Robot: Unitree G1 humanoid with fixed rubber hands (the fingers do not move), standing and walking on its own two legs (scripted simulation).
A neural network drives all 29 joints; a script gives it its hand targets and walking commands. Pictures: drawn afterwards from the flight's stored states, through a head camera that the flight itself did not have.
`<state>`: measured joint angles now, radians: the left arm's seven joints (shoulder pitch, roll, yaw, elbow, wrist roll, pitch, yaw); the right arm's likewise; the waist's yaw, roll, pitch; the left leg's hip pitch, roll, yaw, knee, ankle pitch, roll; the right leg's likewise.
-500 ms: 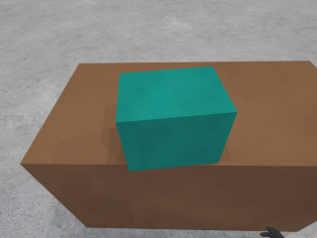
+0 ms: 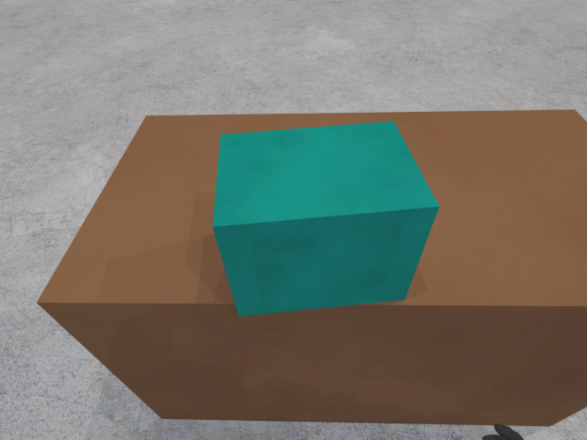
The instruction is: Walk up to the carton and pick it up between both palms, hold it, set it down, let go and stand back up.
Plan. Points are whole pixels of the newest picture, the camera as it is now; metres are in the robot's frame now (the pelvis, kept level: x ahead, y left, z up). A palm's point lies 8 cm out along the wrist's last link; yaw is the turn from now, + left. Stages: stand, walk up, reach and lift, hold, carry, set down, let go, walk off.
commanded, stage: stand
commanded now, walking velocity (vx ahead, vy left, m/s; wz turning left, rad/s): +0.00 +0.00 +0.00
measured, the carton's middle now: (315, 219) +0.43 +0.00 +0.05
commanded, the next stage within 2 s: none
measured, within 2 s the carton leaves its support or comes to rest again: neither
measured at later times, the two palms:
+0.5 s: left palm out of the picture +0.06 +0.28 -0.11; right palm out of the picture +0.09 -0.28 -0.10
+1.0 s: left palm out of the picture +0.06 +0.28 -0.11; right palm out of the picture +0.09 -0.28 -0.11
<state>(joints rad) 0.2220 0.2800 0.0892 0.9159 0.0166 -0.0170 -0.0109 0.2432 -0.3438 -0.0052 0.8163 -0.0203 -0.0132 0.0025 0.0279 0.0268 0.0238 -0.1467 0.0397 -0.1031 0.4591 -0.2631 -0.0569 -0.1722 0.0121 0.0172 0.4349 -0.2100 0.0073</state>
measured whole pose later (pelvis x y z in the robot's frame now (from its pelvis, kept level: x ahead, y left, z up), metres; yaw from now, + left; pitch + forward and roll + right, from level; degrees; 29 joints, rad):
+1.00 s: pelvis +0.00 +0.00 +0.00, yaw +0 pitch -3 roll -1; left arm 0.21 0.28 0.09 0.95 0.02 -0.02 -0.01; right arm 0.24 -0.34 -0.01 0.85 -0.02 -0.01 0.00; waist 0.03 0.03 0.03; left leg -0.15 0.04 -0.10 0.44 -0.25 -0.06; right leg -0.17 0.01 0.02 0.42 -0.20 0.01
